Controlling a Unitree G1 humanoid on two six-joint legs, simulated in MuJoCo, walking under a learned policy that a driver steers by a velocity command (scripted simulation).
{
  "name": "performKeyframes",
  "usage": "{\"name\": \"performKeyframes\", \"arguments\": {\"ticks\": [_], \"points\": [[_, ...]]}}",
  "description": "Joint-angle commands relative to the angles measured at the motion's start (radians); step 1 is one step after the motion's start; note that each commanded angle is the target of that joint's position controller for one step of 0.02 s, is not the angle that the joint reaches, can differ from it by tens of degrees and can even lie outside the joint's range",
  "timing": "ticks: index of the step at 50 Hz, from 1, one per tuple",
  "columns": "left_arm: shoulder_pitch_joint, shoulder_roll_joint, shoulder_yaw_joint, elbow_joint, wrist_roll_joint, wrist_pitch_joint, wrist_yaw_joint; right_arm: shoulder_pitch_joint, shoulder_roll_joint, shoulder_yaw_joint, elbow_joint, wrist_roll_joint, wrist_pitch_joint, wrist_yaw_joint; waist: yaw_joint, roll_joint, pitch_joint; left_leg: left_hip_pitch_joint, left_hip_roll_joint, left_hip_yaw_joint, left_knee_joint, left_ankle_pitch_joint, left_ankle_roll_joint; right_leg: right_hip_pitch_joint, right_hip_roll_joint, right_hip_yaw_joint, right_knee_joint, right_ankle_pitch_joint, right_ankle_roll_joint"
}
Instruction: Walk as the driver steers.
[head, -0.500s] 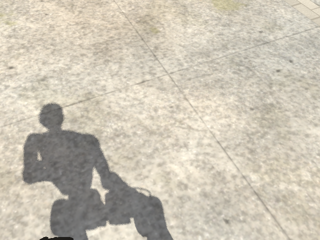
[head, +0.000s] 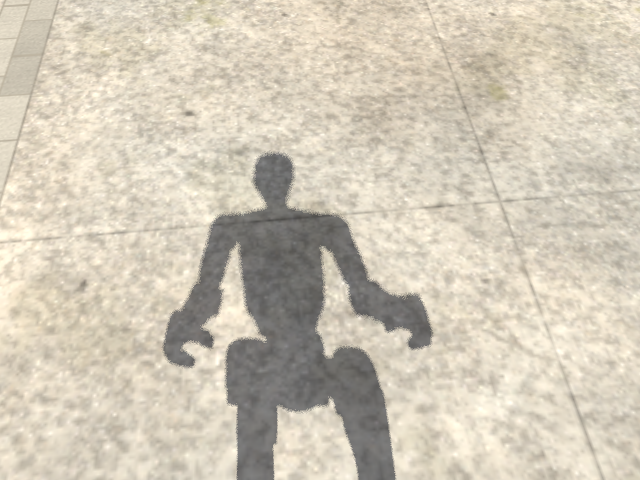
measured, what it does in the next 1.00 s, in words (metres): steps on the spot, turning left: left foot, then right foot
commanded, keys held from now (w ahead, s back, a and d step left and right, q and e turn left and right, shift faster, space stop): q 0.50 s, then no key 0.50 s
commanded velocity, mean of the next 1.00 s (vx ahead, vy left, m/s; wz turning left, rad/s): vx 0.03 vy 0.00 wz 0.41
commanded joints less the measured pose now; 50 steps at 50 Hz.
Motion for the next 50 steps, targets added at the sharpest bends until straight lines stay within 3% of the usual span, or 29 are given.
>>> {"name": "performKeyframes", "arguments": {"ticks": [1, 3, 5, 6, 7, 8, 9, 10, 11, 15, 19, 23, 26, 27, 28, 29, 30, 31, 33, 35, 39, 41, 43, 44, 45, 46, 47, 48, 50], "points": [[-0.062, 0.179, 0.046, -0.065, -0.019, 0.003, 0.003, 0.009, -0.063, -0.021, -0.086, -0.002, 0.003, 0.019, -0.023, -0.127, -0.117, 0.123, 0.003, 0.016, -0.078, -0.009, 0.027, 0.052, -0.292, 0.089, -0.036, 0.469, -0.167], [-0.062, 0.193, 0.053, -0.059, -0.034, 0.013, 0.000, -0.001, -0.076, -0.031, -0.110, -0.001, 0.011, 0.027, -0.028, -0.135, -0.111, 0.140, -0.013, 0.036, -0.147, -0.066, 0.055, 0.085, -0.310, 0.095, 0.029, 0.455, -0.145], [-0.055, 0.175, 0.051, -0.048, -0.046, 0.021, 0.000, 0.055, -0.095, -0.047, -0.105, -0.004, 0.010, 0.022, -0.063, -0.105, -0.133, 0.277, -0.066, 0.068, -0.310, 0.046, 0.101, 0.067, -0.260, 0.048, 0.186, 0.449, -0.081], [0.010, 0.148, 0.045, -0.034, -0.026, 0.020, -0.003, 0.123, -0.178, -0.076, -0.097, -0.007, 0.006, 0.004, -0.075, 0.023, -0.183, 0.449, -0.024, -0.034, -0.371, 0.407, 0.150, -0.026, -0.180, 0.000, 0.379, 0.332, -0.009], [0.013, 0.091, 0.022, -0.080, 0.026, 0.015, -0.008, 0.144, -0.298, -0.098, -0.119, -0.022, 0.004, -0.018, -0.045, 0.305, -0.207, 0.677, 0.232, -0.406, -0.349, 0.850, 0.327, -0.381, -0.024, -0.029, 0.714, -0.327, 0.091], [-0.016, 0.105, 0.018, -0.088, 0.022, 0.015, -0.011, 0.155, -0.255, -0.079, -0.137, -0.035, -0.013, -0.009, -0.087, 0.230, -0.358, 0.714, 0.327, -0.567, -0.387, 0.758, 0.468, -0.468, 0.036, 0.198, 0.909, -0.523, 0.104], [-0.070, 0.141, 0.028, -0.092, -0.009, 0.022, -0.013, 0.130, -0.214, -0.067, -0.136, -0.028, -0.026, 0.000, -0.102, 0.121, -0.326, 0.676, 0.278, -0.476, -0.404, 0.672, 0.433, -0.496, 0.009, 0.257, 0.957, -0.468, 0.090], [-0.082, 0.131, 0.027, -0.092, -0.015, 0.027, -0.006, 0.086, -0.184, -0.061, -0.131, -0.011, -0.033, -0.003, -0.074, 0.069, -0.269, 0.621, 0.219, -0.399, -0.402, 0.551, 0.367, -0.513, -0.013, 0.268, 0.919, -0.389, 0.076], [-0.090, 0.132, 0.029, -0.086, -0.003, 0.033, 0.005, 0.044, -0.159, -0.053, -0.135, 0.003, -0.029, -0.008, -0.058, 0.025, -0.229, 0.563, 0.183, -0.365, -0.417, 0.453, 0.322, -0.510, -0.027, 0.273, 0.855, -0.326, 0.075], [-0.065, 0.107, 0.024, -0.074, -0.005, 0.046, 0.011, -0.014, -0.161, -0.052, -0.156, -0.013, -0.011, -0.031, -0.015, 0.079, -0.218, 0.426, 0.114, -0.321, -0.451, 0.366, 0.293, -0.367, 0.014, 0.256, 0.656, -0.222, 0.095], [-0.085, 0.090, 0.015, -0.074, -0.007, 0.049, 0.007, -0.010, -0.177, -0.062, -0.156, -0.006, -0.002, -0.043, -0.034, 0.100, -0.218, 0.375, 0.091, -0.362, -0.460, 0.162, 0.277, -0.282, 0.038, 0.270, 0.485, -0.165, 0.100], [-0.085, 0.105, 0.023, -0.081, -0.013, 0.042, -0.008, -0.015, -0.172, -0.062, -0.161, -0.006, 0.008, -0.035, -0.046, 0.137, -0.189, 0.352, 0.077, -0.454, -0.468, 0.003, 0.258, -0.224, 0.056, 0.276, 0.355, -0.165, 0.079], [-0.005, 0.105, 0.032, -0.059, -0.012, 0.029, -0.021, -0.038, -0.160, -0.057, -0.165, 0.009, 0.020, -0.038, -0.004, 0.138, -0.182, 0.315, 0.036, -0.457, -0.417, -0.031, 0.206, -0.081, 0.054, 0.243, 0.108, -0.042, 0.036], [0.024, 0.142, 0.043, -0.054, 0.001, 0.028, -0.020, -0.007, -0.130, -0.048, -0.161, 0.008, 0.020, -0.040, -0.009, 0.084, -0.188, 0.247, -0.010, -0.408, -0.347, -0.111, 0.157, 0.012, -0.039, 0.305, 0.037, 0.000, 0.000], [0.007, 0.221, 0.056, -0.069, 0.022, 0.035, -0.014, 0.027, -0.077, -0.035, -0.165, -0.002, 0.017, -0.039, -0.050, -0.147, -0.164, 0.089, -0.141, -0.240, -0.135, -0.313, 0.093, 0.073, -0.250, 0.536, -0.041, 0.042, -0.096], [-0.009, 0.236, 0.059, -0.076, 0.052, 0.032, -0.016, -0.002, -0.133, -0.052, -0.188, -0.006, 0.002, -0.041, -0.039, -0.326, -0.116, 0.017, -0.208, -0.151, 0.098, -0.476, 0.044, -0.051, -0.389, 0.745, -0.098, 0.133, -0.253], [-0.076, 0.184, 0.044, -0.108, 0.044, 0.024, -0.010, 0.021, -0.186, -0.070, -0.162, -0.011, -0.003, -0.039, -0.052, -0.235, -0.102, 0.033, -0.173, -0.204, 0.264, -0.427, 0.024, -0.073, -0.365, 0.695, -0.087, 0.156, -0.266], [-0.127, 0.146, 0.034, -0.114, 0.025, 0.023, -0.004, 0.052, -0.189, -0.076, -0.129, -0.006, 0.001, -0.037, -0.076, -0.180, -0.091, 0.035, -0.176, -0.200, 0.326, -0.366, 0.010, -0.075, -0.297, 0.583, -0.060, 0.168, -0.215], [-0.134, 0.112, 0.020, -0.114, -0.005, 0.023, 0.001, 0.079, -0.130, -0.061, -0.097, -0.011, 0.016, -0.044, -0.070, -0.150, -0.081, 0.015, -0.175, -0.195, 0.393, -0.293, -0.023, -0.025, -0.232, 0.485, -0.027, 0.227, -0.176], [-0.100, 0.092, 0.010, -0.100, -0.002, 0.030, 0.003, 0.052, -0.080, -0.042, -0.102, -0.002, 0.017, -0.042, -0.054, -0.158, -0.091, 0.055, -0.164, -0.156, 0.318, -0.266, -0.044, 0.001, -0.191, 0.408, -0.018, 0.289, -0.178], [-0.051, 0.125, 0.017, -0.080, 0.000, 0.045, 0.003, -0.020, -0.022, -0.007, -0.122, -0.005, 0.012, -0.034, -0.002, -0.242, -0.121, 0.225, -0.090, -0.045, -0.065, -0.309, -0.056, 0.048, -0.176, 0.368, 0.012, 0.301, -0.176], [-0.024, 0.151, 0.021, -0.070, -0.010, 0.054, 0.000, 0.003, -0.050, -0.016, -0.105, 0.005, 0.010, -0.031, 0.000, -0.242, -0.119, 0.307, -0.098, -0.009, -0.240, -0.227, -0.045, 0.045, -0.188, 0.389, 0.039, 0.321, -0.179], [0.007, 0.132, 0.012, -0.051, -0.026, 0.048, -0.003, 0.051, -0.060, -0.017, -0.072, -0.004, 0.008, -0.031, -0.025, -0.201, -0.106, 0.450, -0.095, -0.018, -0.499, 0.009, 0.000, -0.005, -0.169, 0.382, 0.061, 0.320, -0.128], [0.032, 0.115, 0.003, -0.045, -0.014, 0.034, -0.008, 0.059, -0.099, -0.020, -0.079, -0.013, 0.007, -0.037, -0.014, -0.139, -0.135, 0.556, -0.026, -0.102, -0.484, 0.146, 0.032, -0.068, -0.152, 0.366, 0.078, 0.255, -0.067], [0.049, 0.088, -0.007, -0.055, 0.018, 0.014, -0.022, 0.068, -0.169, -0.032, -0.083, -0.023, 0.011, -0.046, 0.026, 0.037, -0.175, 0.622, 0.077, -0.191, -0.389, 0.384, 0.084, -0.130, -0.077, 0.284, 0.143, 0.127, -0.010], [0.029, 0.055, -0.016, -0.050, 0.019, 0.008, -0.021, 0.028, -0.109, -0.019, -0.066, -0.029, 0.008, -0.034, 0.029, 0.141, -0.177, 0.484, 0.080, -0.192, -0.389, 0.218, 0.141, -0.056, -0.038, 0.226, 0.099, -0.012, 0.042], [-0.030, 0.092, -0.011, -0.045, 0.022, 0.010, -0.019, 0.005, -0.056, -0.007, -0.079, -0.032, 0.000, -0.022, -0.005, 0.081, -0.137, 0.442, 0.036, -0.176, -0.410, 0.081, 0.129, -0.034, -0.029, 0.219, 0.114, 0.011, 0.070], [-0.054, 0.090, -0.009, -0.042, 0.018, 0.014, -0.017, 0.015, -0.044, -0.002, -0.066, -0.040, -0.007, -0.020, -0.016, 0.062, -0.121, 0.414, 0.018, -0.165, -0.420, 0.011, 0.107, -0.027, -0.025, 0.212, 0.119, 0.030, 0.071], [-0.043, 0.089, -0.008, -0.030, 0.012, 0.031, -0.009, 0.015, -0.060, -0.002, -0.058, -0.034, -0.020, -0.019, -0.012, 0.060, -0.061, 0.364, 0.002, -0.157, -0.428, -0.017, 0.088, -0.031, -0.028, 0.217, 0.117, 0.045, 0.064]]}}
